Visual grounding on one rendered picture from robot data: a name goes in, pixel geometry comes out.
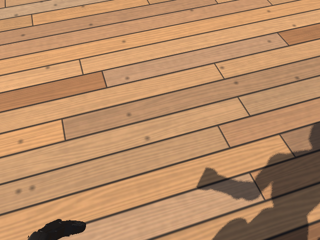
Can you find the left robot hand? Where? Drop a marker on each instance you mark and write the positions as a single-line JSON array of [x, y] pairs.
[[58, 229]]

